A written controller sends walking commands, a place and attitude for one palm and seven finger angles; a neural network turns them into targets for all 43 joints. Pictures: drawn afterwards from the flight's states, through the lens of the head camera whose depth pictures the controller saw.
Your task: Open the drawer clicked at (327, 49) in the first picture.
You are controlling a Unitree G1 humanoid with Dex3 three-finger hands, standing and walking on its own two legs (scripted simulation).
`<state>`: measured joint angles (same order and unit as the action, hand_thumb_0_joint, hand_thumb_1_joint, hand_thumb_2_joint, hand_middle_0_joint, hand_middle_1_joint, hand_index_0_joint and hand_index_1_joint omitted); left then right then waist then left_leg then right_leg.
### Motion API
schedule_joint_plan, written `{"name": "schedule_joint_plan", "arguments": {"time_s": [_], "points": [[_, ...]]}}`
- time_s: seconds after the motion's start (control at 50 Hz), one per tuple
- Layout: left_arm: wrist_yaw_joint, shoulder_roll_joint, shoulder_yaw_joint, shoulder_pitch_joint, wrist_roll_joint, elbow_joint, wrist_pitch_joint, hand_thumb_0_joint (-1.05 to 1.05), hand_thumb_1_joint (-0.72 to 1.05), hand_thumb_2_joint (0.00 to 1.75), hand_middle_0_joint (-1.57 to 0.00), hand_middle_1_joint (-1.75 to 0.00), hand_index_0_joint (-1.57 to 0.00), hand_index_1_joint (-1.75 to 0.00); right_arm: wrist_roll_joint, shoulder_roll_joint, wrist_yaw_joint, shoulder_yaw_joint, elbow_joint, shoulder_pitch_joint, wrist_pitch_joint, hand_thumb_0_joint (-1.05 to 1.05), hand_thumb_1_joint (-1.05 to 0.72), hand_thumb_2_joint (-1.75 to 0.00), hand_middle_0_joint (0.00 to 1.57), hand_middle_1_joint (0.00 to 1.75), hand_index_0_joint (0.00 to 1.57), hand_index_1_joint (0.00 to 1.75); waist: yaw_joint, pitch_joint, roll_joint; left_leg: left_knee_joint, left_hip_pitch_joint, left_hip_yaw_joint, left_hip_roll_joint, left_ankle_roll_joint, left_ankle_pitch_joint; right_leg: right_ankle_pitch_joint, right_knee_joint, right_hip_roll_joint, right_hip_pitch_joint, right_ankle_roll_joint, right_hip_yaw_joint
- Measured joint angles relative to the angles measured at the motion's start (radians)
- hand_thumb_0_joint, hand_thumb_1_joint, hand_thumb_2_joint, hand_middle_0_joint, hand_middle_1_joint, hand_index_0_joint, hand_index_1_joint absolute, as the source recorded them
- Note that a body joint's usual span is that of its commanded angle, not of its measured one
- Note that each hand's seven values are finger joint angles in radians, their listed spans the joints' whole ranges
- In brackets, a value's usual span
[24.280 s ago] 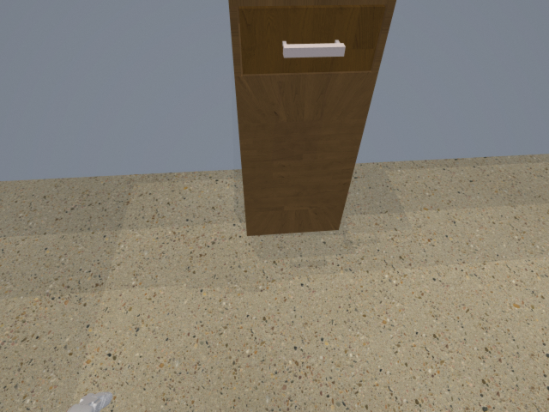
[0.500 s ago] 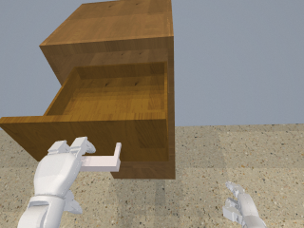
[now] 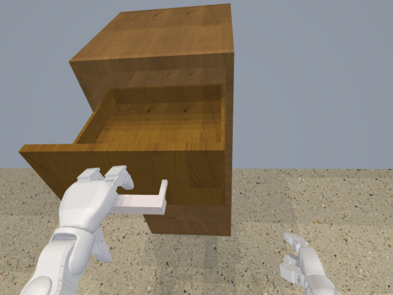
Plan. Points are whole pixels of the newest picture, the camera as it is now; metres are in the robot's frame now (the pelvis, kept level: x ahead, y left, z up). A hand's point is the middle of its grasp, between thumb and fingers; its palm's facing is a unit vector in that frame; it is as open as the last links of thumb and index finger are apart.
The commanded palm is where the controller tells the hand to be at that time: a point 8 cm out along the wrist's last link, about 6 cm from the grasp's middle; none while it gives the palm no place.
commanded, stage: lift the hand off the handle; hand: left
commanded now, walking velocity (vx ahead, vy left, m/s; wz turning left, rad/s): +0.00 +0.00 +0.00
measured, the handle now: (125, 194) +0.26 +0.19 +0.10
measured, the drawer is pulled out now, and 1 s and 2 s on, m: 0.30 0.30 0.30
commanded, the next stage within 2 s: draw the hand back to the body in 1.04 s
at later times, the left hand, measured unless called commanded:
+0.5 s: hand (92, 190) +0.23 +0.21 +0.16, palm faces +0.14 -0.10 -0.99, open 13.3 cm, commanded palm +0.19 +0.21 +0.24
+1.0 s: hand (87, 148) +0.25 +0.20 +0.24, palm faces +0.30 -0.11 -0.95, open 13.9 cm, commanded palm +0.19 +0.21 +0.30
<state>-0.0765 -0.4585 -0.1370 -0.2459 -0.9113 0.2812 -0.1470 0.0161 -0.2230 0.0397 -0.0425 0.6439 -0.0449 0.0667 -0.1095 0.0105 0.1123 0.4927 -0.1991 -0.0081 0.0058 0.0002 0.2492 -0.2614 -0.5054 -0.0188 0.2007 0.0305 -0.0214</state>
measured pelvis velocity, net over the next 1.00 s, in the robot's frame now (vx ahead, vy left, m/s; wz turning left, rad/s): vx -0.02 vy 0.00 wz -0.01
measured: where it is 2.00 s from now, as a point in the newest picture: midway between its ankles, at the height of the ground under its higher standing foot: outside the picture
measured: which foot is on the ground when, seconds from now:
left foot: down 0.00-1.00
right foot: down 0.00-1.00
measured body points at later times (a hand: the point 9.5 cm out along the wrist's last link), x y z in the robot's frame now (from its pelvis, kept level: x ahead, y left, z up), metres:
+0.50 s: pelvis -0.01 +0.00 +0.00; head -0.03 -0.06 +0.45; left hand +0.22 +0.22 +0.21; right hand +0.25 -0.17 -0.08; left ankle +0.01 +0.12 -0.74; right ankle +0.01 -0.10 -0.74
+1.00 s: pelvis -0.02 +0.00 +0.00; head -0.04 -0.07 +0.44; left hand +0.23 +0.20 +0.29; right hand +0.24 -0.19 -0.08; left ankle +0.01 +0.12 -0.74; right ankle +0.01 -0.10 -0.74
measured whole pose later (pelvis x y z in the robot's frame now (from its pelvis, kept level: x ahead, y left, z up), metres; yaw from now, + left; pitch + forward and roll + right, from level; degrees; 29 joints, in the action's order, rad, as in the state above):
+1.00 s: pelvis -0.02 +0.00 +0.00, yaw +0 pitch -4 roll +1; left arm 0.18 -0.59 0.03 0.06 -0.73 0.49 -0.29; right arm 0.06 -0.29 -0.03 -0.06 0.60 -0.01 0.11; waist -0.10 0.01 0.15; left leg 0.46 -0.18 0.00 0.01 0.01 0.21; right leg -0.23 -0.50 -0.02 0.20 0.03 -0.01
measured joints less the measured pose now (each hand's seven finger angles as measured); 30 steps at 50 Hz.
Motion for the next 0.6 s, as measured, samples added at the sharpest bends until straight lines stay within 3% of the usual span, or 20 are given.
{"name": "schedule_joint_plan", "arguments": {"time_s": [0.2,0.6], "points": [[0.038,-0.027,0.014,0.050,0.029,0.046,0.009,0.00,-0.49,0.30,-0.44,-1.26,-0.41,-1.25,0.006,-0.017,-0.007,0.008,0.009,0.000,-0.021,0.01,-0.90,-0.90,0.20,0.30,0.20,0.30,-0.012,-0.017,0.010,-0.033,0.024,-0.006,0.005,-0.004,-0.024,0.024,0.039,0.005,-0.030,-0.004,-0.006],[0.160,-0.085,0.038,0.174,0.100,0.134,-0.054,0.00,-0.49,0.30,-0.47,-1.27,-0.41,-1.25,0.023,-0.024,-0.039,-0.011,0.003,0.035,-0.018,0.01,-0.90,-0.90,0.20,0.30,0.20,0.30,-0.028,-0.017,0.036,-0.076,0.060,-0.013,0.013,-0.004,-0.057,0.046,0.068,0.013,-0.062,-0.006,-0.012]]}}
